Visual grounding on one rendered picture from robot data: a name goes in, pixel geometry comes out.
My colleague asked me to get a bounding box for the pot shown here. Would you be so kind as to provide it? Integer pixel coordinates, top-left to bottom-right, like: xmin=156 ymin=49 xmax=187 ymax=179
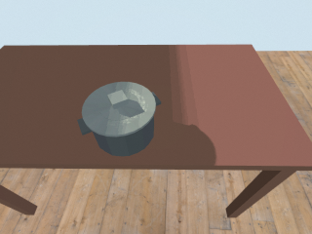
xmin=77 ymin=92 xmax=161 ymax=157

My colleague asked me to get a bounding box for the table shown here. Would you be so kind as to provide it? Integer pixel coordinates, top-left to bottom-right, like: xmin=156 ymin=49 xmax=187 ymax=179
xmin=0 ymin=44 xmax=312 ymax=218

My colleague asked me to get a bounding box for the knob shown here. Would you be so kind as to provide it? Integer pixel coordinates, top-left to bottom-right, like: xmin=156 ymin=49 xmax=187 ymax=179
xmin=107 ymin=90 xmax=129 ymax=109

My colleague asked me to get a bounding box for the lid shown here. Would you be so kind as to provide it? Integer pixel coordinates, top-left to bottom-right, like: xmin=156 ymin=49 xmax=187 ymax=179
xmin=82 ymin=81 xmax=156 ymax=137

